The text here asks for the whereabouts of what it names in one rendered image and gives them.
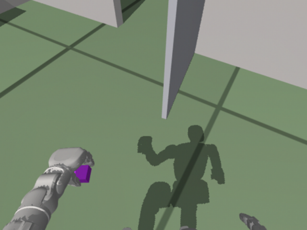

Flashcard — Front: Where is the small box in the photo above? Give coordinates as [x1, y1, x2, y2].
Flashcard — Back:
[75, 165, 92, 183]

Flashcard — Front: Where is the right robot hand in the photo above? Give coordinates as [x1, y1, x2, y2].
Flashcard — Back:
[239, 213, 267, 230]

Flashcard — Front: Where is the left robot arm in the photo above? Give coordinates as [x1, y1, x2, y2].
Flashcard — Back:
[3, 165, 71, 230]

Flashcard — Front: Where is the left robot hand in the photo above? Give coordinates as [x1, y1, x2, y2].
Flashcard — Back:
[48, 147, 94, 187]

